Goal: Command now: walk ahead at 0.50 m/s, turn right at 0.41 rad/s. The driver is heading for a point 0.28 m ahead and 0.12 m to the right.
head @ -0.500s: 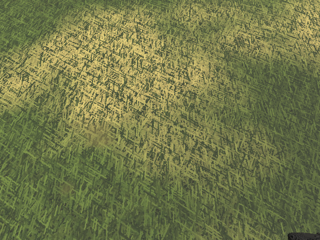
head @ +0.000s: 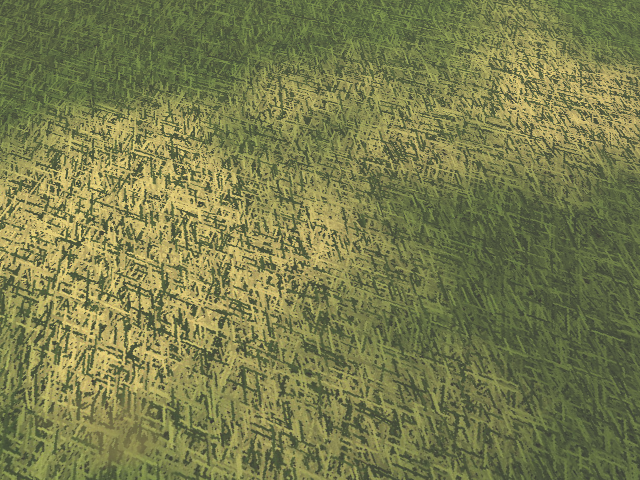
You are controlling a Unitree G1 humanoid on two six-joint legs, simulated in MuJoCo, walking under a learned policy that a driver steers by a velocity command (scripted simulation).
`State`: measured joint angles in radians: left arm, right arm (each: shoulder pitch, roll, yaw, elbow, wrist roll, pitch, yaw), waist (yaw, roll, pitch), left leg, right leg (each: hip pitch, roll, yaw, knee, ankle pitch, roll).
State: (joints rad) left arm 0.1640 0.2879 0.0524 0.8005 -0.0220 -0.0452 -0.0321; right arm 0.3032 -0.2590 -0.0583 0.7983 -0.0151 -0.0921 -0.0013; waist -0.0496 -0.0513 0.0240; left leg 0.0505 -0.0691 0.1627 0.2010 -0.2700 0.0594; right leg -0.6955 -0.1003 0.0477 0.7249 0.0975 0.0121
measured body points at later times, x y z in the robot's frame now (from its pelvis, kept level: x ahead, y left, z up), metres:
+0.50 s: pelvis +0.24 -0.04 +0.00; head +0.28 -0.05 +0.45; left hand +0.40 +0.21 -0.11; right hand +0.34 -0.32 -0.12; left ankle +0.36 +0.12 -0.70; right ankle +0.23 -0.12 -0.74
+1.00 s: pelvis +0.31 +0.00 -0.01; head +0.33 +0.00 +0.44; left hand +0.42 +0.25 -0.14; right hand +0.41 -0.28 -0.13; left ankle +0.36 +0.10 -0.74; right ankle +0.23 -0.12 -0.74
